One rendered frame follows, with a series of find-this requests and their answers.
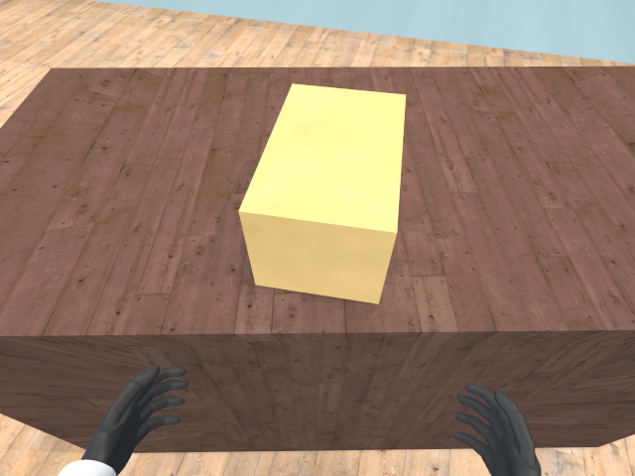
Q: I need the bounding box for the pedestal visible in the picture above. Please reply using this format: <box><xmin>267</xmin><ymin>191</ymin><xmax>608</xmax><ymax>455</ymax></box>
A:
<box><xmin>0</xmin><ymin>66</ymin><xmax>635</xmax><ymax>453</ymax></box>

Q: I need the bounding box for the carton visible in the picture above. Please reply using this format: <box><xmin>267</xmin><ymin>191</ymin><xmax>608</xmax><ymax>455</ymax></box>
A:
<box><xmin>238</xmin><ymin>84</ymin><xmax>406</xmax><ymax>304</ymax></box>

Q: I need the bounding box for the left robot hand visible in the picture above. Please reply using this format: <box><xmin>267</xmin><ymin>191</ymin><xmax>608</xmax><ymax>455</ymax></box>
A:
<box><xmin>81</xmin><ymin>366</ymin><xmax>189</xmax><ymax>476</ymax></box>

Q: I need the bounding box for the right robot hand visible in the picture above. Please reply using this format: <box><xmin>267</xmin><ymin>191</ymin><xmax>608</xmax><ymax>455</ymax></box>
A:
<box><xmin>452</xmin><ymin>384</ymin><xmax>541</xmax><ymax>476</ymax></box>

